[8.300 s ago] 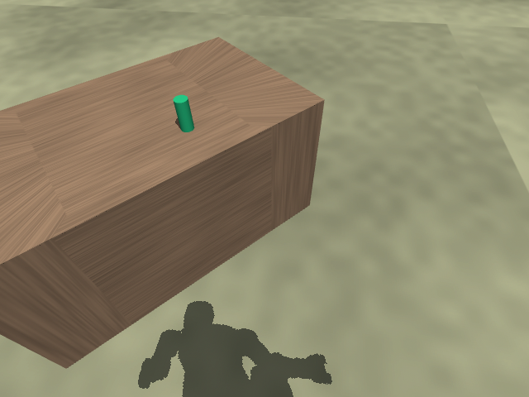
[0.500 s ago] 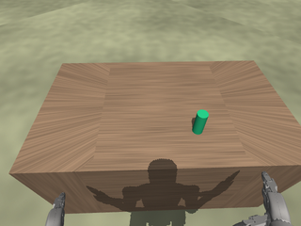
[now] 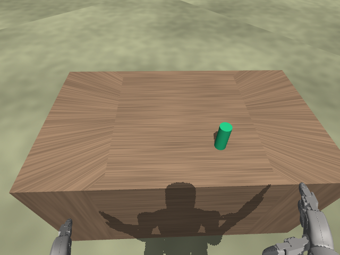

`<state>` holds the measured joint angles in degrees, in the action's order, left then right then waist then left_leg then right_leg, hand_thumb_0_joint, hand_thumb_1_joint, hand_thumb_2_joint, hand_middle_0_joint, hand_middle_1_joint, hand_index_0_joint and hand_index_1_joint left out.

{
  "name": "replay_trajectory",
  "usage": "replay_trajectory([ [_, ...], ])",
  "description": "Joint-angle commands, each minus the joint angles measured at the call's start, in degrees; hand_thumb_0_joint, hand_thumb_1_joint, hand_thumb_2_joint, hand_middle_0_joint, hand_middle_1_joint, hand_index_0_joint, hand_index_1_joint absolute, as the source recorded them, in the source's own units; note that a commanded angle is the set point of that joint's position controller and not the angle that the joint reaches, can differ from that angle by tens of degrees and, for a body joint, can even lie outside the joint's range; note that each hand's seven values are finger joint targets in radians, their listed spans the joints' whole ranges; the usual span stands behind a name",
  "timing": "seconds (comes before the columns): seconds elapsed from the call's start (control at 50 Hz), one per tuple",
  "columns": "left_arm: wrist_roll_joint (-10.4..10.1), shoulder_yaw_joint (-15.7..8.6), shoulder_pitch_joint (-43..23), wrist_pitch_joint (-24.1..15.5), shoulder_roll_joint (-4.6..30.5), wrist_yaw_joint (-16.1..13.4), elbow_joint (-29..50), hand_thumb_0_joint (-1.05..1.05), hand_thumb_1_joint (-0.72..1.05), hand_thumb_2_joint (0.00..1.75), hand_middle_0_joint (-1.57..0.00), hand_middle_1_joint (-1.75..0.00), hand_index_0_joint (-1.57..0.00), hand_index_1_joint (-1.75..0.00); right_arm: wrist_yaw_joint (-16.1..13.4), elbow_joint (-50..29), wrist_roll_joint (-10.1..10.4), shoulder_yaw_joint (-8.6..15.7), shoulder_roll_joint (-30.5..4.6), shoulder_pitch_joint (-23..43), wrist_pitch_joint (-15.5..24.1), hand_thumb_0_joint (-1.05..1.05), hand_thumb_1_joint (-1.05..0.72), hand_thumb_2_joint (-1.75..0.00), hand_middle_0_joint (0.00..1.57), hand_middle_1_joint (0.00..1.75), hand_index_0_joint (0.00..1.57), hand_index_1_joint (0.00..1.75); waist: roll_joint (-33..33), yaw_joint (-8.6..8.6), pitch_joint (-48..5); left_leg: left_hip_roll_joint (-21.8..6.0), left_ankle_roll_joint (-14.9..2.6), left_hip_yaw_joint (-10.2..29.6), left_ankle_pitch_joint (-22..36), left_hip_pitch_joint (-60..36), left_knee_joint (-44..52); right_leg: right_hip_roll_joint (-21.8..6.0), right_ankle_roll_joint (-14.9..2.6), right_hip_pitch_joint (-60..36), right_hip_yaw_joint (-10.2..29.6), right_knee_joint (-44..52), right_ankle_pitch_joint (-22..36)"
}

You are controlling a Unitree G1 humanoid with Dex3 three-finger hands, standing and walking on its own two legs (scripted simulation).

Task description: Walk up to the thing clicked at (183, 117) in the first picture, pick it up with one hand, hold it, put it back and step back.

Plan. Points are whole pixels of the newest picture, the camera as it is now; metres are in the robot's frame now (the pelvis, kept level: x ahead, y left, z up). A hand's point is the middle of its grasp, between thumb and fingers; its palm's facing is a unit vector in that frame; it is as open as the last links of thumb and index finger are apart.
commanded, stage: go down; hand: right
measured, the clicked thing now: (222, 136) +0.53 -0.20 -0.12
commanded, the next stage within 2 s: none
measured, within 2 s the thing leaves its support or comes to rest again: neither
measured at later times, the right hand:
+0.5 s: hand (293, 175) +0.29 -0.29 +0.02, palm faces +0.22 +0.97 -0.10, open 17.6 cm
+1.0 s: hand (297, 154) +0.35 -0.33 +0.02, palm faces +0.15 +0.99 +0.02, open 17.3 cm
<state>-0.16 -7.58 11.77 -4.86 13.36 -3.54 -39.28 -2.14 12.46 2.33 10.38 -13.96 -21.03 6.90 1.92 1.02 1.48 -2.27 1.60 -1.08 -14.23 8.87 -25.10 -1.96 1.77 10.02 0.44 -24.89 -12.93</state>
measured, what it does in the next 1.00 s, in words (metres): stands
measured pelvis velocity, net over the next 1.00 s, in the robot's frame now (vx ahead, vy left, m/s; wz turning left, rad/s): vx -0.02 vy -0.02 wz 0.02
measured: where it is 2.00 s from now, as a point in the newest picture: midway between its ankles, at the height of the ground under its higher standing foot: outside the picture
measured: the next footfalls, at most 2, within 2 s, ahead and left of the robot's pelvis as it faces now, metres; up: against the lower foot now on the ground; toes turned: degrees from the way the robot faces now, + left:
none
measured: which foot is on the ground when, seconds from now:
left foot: down 0.00-1.00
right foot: down 0.00-1.00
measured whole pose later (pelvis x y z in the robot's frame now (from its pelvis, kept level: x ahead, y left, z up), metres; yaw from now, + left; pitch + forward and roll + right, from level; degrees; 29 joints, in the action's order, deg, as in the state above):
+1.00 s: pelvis -0.02 -0.02 -0.04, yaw +1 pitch +10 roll +2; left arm 0.1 -0.8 17.0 -9.7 13.5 -7.4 -25.6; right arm 25.2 52.4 14.1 30.1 -31.3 22.5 20.9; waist -2.0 -4.3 -6.1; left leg -1.6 3.0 -0.3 -21.4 34.6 -45.8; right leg -2.7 0.4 37.7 0.8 -50.2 -22.8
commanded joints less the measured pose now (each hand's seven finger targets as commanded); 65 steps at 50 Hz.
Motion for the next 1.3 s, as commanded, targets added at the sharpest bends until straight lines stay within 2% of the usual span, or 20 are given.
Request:
replay_trajectory([
  [0.0,-0.8,-1.7,-5.5,-3.0,7.1,-0.7,6.4,0.00,-0.49,0.00,-0.06,-0.06,-0.08,-0.05,-0.7,-5.6,-0.3,6.4,-12.9,3.3,3.8,0.00,0.47,-0.07,0.04,0.06,0.04,0.06,-1.5,0.48,-3.0,1.9,-1.16,-2.4,7.2,0.9,4.3,1.9,-2.04,-1.5,-2.8,3.8,7.2],
  [0.02,0.7,0.4,-7.8,-3.6,6.3,0.1,10.8,0.00,-0.57,0.08,-0.06,-0.07,-0.06,-0.08,0.3,-18.4,1.7,3.1,-4.7,8.3,5.4,0.00,0.45,-0.07,0.05,0.06,0.05,0.06,-1.7,-0.01,-7.9,2.3,-0.97,-2.1,7.3,1.9,3.2,1.8,-2.16,-1.3,-2.0,2.4,6.3],
  [0.04,-0.7,-2.4,-6.4,-3.6,8.8,-1.1,8.6,0.00,-0.49,0.00,-0.06,-0.06,-0.08,-0.05,-0.9,-5.9,-0.2,6.9,-13.4,4.1,4.1,0.00,0.46,-0.06,0.04,0.06,0.04,0.06,-3.9,0.22,-4.0,1.9,-0.94,-2.5,6.5,0.6,4.5,1.9,-2.16,-1.4,-2.8,3.8,6.5],
  [0.06,0.8,-1.1,-7.3,-3.9,8.4,-0.2,12.2,0.00,-0.53,0.03,-0.05,-0.06,-0.05,-0.06,0.1,-16.4,1.5,4.0,-5.3,7.1,5.4,0.00,0.54,-0.04,0.03,0.06,0.04,0.06,-2.7,-0.40,-8.0,2.3,-0.85,-2.2,6.7,1.9,3.4,1.8,-2.18,-1.5,-2.1,2.6,5.8],
  [0.22,0.5,-4.4,-5.8,-4.1,10.7,-1.4,9.3,0.00,-0.53,0.03,-0.05,-0.05,-0.05,-0.05,3.4,-4.3,3.5,13.7,-16.2,23.9,8.5,0.00,0.57,-0.03,0.04,0.06,0.05,0.06,-2.6,-2.89,-5.0,1.4,-0.45,-0.5,3.2,6.6,2.9,2.4,-2.57,1.4,-1.8,0.5,1.5],
  [0.32,-0.1,1.3,-4.4,-5.6,5.4,-1.7,7.0,0.00,-0.53,0.03,-0.05,-0.05,-0.05,-0.05,10.6,6.1,6.9,15.5,-19.6,33.3,13.0,0.00,0.59,-0.03,0.04,0.06,0.05,0.06,-0.7,-3.21,-6.9,0.6,-0.20,1.6,2.6,9.7,-1.0,2.1,-2.61,6.1,-1.0,-4.5,0.8],
  [0.36,-0.1,0.4,-6.8,-6.1,7.1,-2.1,6.5,0.00,-0.53,0.03,-0.05,-0.05,-0.06,-0.05,13.9,10.5,8.5,16.8,-21.2,37.1,14.3,0.00,0.59,-0.03,0.04,0.05,0.05,0.05,0.7,-3.34,-9.1,0.4,-0.15,2.1,2.8,11.8,-4.3,1.9,-2.48,8.7,-0.5,-7.4,0.7],
  [0.44,-0.6,4.7,-5.0,-7.0,4.6,-2.7,10.6,0.00,-0.54,0.03,-0.05,-0.06,-0.06,-0.06,20.2,17.2,11.3,17.6,-23.4,44.3,16.0,0.00,0.56,-0.01,0.05,0.05,0.05,0.05,0.3,-3.46,-15.8,0.8,-0.07,1.8,4.0,13.0,-9.2,1.5,-2.35,12.0,0.1,-11.9,1.9],
  [0.5,-0.7,0.9,-4.2,-7.5,10.8,-4.2,16.8,0.00,-0.52,0.02,-0.05,-0.06,-0.06,-0.05,23.2,21.9,12.7,21.2,-28.9,48.1,16.4,0.00,0.55,-0.01,0.05,0.05,0.06,0.05,-1.4,-4.59,-19.7,1.5,-0.30,0.8,4.8,13.4,-10.2,1.0,-2.27,11.2,0.8,-12.3,2.8],
  [0.6,-0.5,0.8,-2.1,-7.6,10.9,-4.4,18.2,0.00,-0.53,0.03,-0.06,-0.06,-0.06,-0.05,26.1,26.6,14.5,23.2,-32.0,54.0,17.9,0.00,0.55,-0.03,0.05,0.05,0.05,0.05,2.2,-3.81,-19.6,2.2,-1.35,-0.6,4.3,17.5,-13.5,0.8,-1.69,13.9,1.1,-13.9,4.0],
  [0.64,-0.3,2.1,-1.6,-7.8,9.5,-4.2,18.8,0.00,-0.53,0.03,-0.06,-0.06,-0.06,-0.05,26.6,26.2,14.1,24.1,-33.9,56.0,19.0,0.00,0.56,-0.03,0.04,0.05,0.05,0.05,5.0,-2.81,-20.8,2.4,-1.78,-0.5,2.7,19.0,-14.6,0.6,-1.36,14.2,1.0,-14.5,3.3],
  [0.7,-0.1,4.7,-0.7,-8.1,6.3,-3.8,17.3,0.00,-0.52,0.03,-0.06,-0.06,-0.06,-0.06,28.2,29.4,13.9,21.5,-30.0,55.3,19.4,0.00,0.53,-0.03,0.05,0.05,0.05,0.05,6.1,-2.94,-21.8,3.0,-2.07,-0.8,1.8,21.8,-16.3,-0.1,-0.96,14.9,1.5,-16.2,5.4],
  [0.8,0.2,1.4,0.2,-8.0,12.0,-4.8,19.8,0.00,-0.53,0.03,-0.06,-0.06,-0.06,-0.06,29.1,25.2,13.7,23.2,-35.9,59.8,18.6,0.00,0.48,-0.03,0.06,0.04,0.05,0.04,8.1,-3.96,-29.4,3.5,-2.05,-1.0,4.1,22.3,-17.1,-0.8,-0.66,9.3,2.1,-17.7,12.2],
  [0.9,0.0,1.0,3.8,-7.4,12.7,-5.2,22.7,0.00,-0.54,0.04,-0.06,-0.06,-0.06,-0.06,27.5,25.6,13.6,24.4,-37.2,62.4,17.7,0.00,0.45,-0.03,0.07,0.04,0.06,0.04,4.9,-5.01,-25.0,3.7,-1.94,-1.4,2.5,22.1,-16.2,-0.5,-0.93,12.3,2.5,-16.5,7.2],
  [0.96,-0.2,3.3,4.6,-7.3,9.0,-4.4,22.4,0.00,-0.54,0.04,-0.05,-0.06,-0.05,-0.06,27.1,30.2,12.6,21.1,-32.7,62.2,17.0,0.00,0.48,-0.03,0.06,0.04,0.06,0.04,5.2,-5.87,-19.6,3.5,-2.17,-0.9,0.4,25.9,-16.5,-0.4,-1.05,15.7,2.1,-16.3,3.9],
  [1.02,0.2,4.2,5.9,-7.4,8.1,-3.9,19.3,0.00,-0.54,0.04,-0.05,-0.05,-0.05,-0.06,27.8,29.5,11.6,20.7,-35.7,66.0,17.0,0.00,0.50,-0.03,0.06,0.04,0.06,0.04,9.0,-6.30,-17.6,3.3,-2.27,-0.9,-2.1,29.8,-17.5,-1.0,-0.63,16.4,2.5,-16.7,1.5],
  [1.12,0.2,0.7,3.0,-8.3,13.1,-4.0,23.4,0.00,-0.53,0.04,-0.05,-0.06,-0.06,-0.05,29.1,30.5,12.6,24.9,-42.6,70.8,17.1,0.00,0.54,-0.04,0.05,0.05,0.05,0.05,7.5,-7.12,-24.6,2.8,-2.02,-0.3,-1.5,28.4,-18.7,0.2,-1.88,18.2,1.7,-19.4,-4.0],
  [1.18,-0.1,1.6,4.4,-8.4,13.3,-4.5,28.5,0.00,-0.54,0.04,-0.05,-0.06,-0.05,-0.05,30.1,30.6,13.1,27.0,-45.8,73.4,16.6,0.00,0.52,-0.03,0.06,0.05,0.05,0.05,5.2,-7.65,-34.7,3.0,-1.59,-0.4,6.0,24.1,-19.9,0.5,-2.17,14.1,2.0,-22.7,5.7],
  [1.26,0.0,6.0,4.4,-7.6,9.4,-3.8,26.6,0.00,-0.54,0.05,-0.05,-0.05,-0.05,-0.06,31.0,44.6,11.6,27.1,-45.5,67.3,15.2,0.00,0.52,-0.02,0.07,0.04,0.06,0.04,4.1,-6.45,-26.7,2.9,-1.55,-0.2,6.5,26.5,-20.7,1.0,-2.54,21.2,1.8,-23.9,6.8],
  [1.28,0.2,4.8,5.3,-7.5,10.4,-3.8,25.4,0.00,-0.55,0.05,-0.05,-0.05,-0.05,-0.06,31.0,39.6,11.5,27.6,-47.5,71.6,16.2,0.00,0.51,-0.02,0.07,0.04,0.06,0.04,5.5,-6.42,-27.9,2.6,-1.69,0.5,6.1,26.7,-20.9,0.9,-2.60,21.8,1.7,-24.4,5.9],
])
